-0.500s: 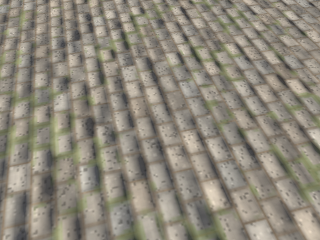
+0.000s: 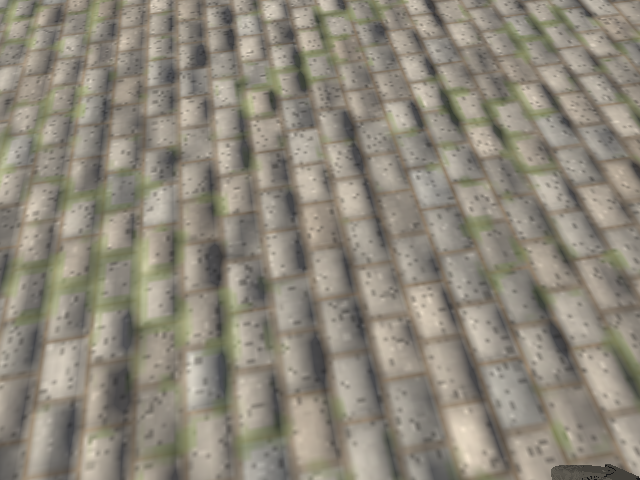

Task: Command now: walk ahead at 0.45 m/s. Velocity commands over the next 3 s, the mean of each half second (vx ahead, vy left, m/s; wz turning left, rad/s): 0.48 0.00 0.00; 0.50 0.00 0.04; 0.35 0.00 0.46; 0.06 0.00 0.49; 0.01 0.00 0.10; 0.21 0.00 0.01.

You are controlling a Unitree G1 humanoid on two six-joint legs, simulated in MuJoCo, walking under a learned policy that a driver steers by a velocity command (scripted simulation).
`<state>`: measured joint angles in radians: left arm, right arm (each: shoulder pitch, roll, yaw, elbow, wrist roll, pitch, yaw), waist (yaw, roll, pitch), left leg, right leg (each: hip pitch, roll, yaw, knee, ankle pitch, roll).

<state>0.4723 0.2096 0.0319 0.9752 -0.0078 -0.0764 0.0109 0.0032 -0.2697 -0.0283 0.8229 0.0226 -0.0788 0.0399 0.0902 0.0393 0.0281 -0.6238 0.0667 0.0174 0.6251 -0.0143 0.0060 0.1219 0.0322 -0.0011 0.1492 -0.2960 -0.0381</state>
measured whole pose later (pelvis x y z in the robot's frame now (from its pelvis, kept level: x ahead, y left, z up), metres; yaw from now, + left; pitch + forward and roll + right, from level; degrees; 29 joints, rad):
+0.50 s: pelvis +0.29 +0.04 +0.01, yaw +0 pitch +1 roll +2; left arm 0.09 0.27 0.05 0.83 -0.01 -0.08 0.00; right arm 0.35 -0.26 -0.04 0.97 0.01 -0.09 0.01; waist -0.08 -0.03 0.02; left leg -0.01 -0.09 0.04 0.19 -0.20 0.07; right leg -0.67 -0.13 0.04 0.65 0.08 0.01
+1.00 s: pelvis +0.58 -0.01 +0.01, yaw +2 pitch +1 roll -2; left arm 0.32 0.26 0.05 0.94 0.01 -0.10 -0.01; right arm 0.13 -0.29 -0.05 0.86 0.01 -0.07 0.01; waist 0.05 0.05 0.01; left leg -0.68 0.12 -0.04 0.74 0.03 0.01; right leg -0.02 0.06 -0.09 0.19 -0.18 -0.05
